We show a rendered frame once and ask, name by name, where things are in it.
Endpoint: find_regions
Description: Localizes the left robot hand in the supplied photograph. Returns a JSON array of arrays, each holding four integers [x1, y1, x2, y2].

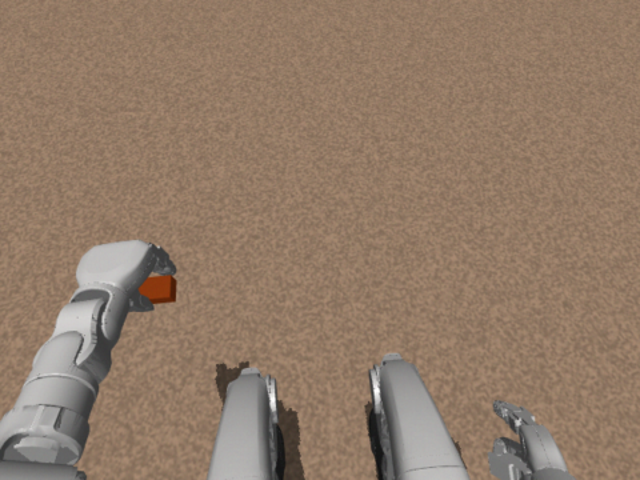
[[76, 240, 176, 312]]

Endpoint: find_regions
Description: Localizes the left robot arm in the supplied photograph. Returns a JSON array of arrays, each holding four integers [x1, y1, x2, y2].
[[0, 283, 130, 480]]

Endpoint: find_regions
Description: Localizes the right robot foot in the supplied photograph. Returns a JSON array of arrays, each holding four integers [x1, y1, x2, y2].
[[369, 409, 387, 480]]

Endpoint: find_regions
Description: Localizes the small box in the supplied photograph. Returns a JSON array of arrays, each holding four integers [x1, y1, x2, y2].
[[138, 275, 177, 304]]

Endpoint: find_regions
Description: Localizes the right robot hand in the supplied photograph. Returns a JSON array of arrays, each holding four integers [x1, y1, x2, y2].
[[487, 400, 568, 480]]

